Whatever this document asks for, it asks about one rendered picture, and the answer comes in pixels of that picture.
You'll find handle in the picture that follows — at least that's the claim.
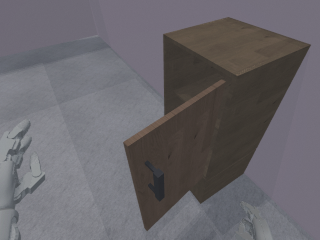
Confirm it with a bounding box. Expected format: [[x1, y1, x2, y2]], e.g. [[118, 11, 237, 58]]
[[145, 160, 165, 202]]

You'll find left robot hand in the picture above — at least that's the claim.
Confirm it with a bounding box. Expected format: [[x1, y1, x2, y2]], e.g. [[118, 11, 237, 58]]
[[0, 118, 45, 209]]

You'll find cupboard door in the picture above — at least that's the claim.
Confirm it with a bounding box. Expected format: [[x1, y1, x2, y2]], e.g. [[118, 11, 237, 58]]
[[123, 79, 226, 231]]

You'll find right robot hand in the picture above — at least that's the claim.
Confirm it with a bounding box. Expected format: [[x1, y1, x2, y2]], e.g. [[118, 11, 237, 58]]
[[235, 201, 274, 240]]

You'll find robot left forearm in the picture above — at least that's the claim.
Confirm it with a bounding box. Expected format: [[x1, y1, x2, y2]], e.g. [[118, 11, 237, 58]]
[[0, 208, 21, 240]]

